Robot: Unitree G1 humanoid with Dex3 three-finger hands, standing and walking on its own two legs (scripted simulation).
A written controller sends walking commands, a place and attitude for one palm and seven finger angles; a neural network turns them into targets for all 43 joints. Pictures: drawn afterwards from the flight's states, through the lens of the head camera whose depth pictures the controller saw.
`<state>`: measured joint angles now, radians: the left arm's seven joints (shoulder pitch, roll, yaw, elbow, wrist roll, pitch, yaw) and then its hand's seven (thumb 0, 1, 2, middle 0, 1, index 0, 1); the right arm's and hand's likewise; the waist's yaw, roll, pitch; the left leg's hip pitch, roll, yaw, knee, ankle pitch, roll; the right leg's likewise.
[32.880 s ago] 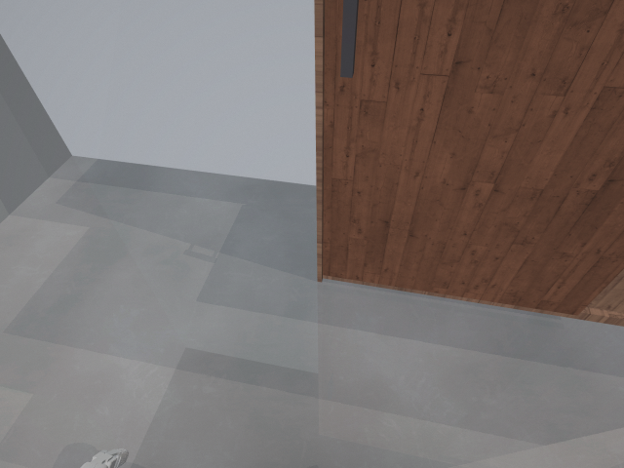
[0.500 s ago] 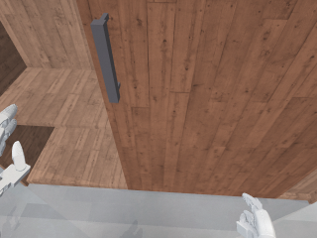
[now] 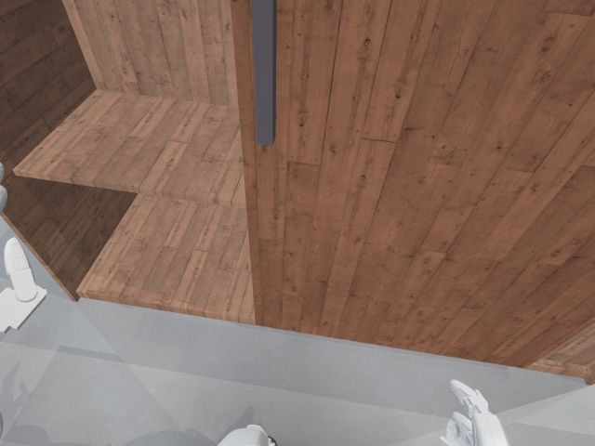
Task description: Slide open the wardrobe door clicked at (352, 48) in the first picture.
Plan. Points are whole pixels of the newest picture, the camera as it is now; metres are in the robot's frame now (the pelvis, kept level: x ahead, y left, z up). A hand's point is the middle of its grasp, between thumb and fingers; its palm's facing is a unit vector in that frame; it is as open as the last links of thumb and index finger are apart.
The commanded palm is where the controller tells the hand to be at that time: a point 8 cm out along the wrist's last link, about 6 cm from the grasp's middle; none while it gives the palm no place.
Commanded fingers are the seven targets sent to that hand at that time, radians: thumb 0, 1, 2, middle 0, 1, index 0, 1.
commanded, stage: step back with the hand held close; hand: left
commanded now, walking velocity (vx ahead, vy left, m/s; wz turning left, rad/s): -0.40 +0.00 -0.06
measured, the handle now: (269, 70) +0.56 +0.11 +0.23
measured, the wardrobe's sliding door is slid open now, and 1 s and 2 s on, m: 0.67 0.67 0.67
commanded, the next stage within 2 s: stop stepping back and stand still in 0.18 s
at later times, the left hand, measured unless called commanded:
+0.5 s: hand out of the picture +0.15 +0.29 +0.17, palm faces +0.40 -0.83 -0.39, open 7.4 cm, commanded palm +0.07 +0.33 +0.19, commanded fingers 0.00 0.90 0.90 -0.20 -0.30 -0.20 -0.30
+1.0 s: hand out of the picture +0.15 +0.27 +0.17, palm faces +0.34 -0.84 -0.42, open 7.4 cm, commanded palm +0.08 +0.32 +0.19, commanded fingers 0.00 0.90 0.90 -0.20 -0.30 -0.20 -0.30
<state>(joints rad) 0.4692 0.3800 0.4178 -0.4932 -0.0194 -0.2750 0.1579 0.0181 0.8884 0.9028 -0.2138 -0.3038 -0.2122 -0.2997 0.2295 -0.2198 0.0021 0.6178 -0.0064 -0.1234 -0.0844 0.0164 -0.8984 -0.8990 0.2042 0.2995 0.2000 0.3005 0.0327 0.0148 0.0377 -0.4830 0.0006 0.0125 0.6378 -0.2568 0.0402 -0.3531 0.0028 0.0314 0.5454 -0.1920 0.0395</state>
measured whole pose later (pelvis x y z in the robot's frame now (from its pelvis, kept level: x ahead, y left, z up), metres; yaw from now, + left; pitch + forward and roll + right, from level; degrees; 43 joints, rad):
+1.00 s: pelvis -0.09 +0.03 +0.02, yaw -5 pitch +0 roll +0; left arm 0.50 0.41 0.40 -0.43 -0.03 -0.21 0.14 0.02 0.89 0.90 -0.21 -0.30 -0.21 -0.30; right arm 0.26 -0.20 0.01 0.65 -0.01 -0.15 -0.08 0.02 -0.90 -0.90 0.20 0.30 0.20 0.30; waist -0.01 -0.04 -0.02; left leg -0.28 -0.01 0.03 0.49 -0.21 0.03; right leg -0.17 0.04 0.00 0.47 -0.30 -0.03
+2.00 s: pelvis -0.09 +0.02 +0.02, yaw -4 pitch -1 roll +0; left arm 0.26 0.14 -0.01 1.15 0.02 -0.01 0.04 0.01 0.93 0.90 -0.20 -0.30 -0.20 -0.30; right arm 0.27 -0.13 0.00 1.15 -0.02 0.02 -0.04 0.01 -0.91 -0.90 0.20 0.30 0.20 0.30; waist -0.02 0.01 0.02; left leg -0.24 -0.01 0.01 0.43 -0.17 0.02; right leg -0.12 0.04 -0.03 0.41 -0.27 -0.04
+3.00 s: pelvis -0.07 +0.03 +0.02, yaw -4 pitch -1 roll +0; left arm 0.25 0.16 0.00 1.15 0.01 -0.01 0.04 0.01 0.91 0.90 -0.20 -0.30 -0.20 -0.30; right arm 0.22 -0.16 0.00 1.15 -0.01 0.01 -0.04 0.01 -0.91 -0.90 0.20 0.30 0.20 0.30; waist -0.01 0.00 0.04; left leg -0.20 -0.02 0.01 0.39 -0.17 0.03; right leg -0.07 0.03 -0.02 0.36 -0.27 -0.03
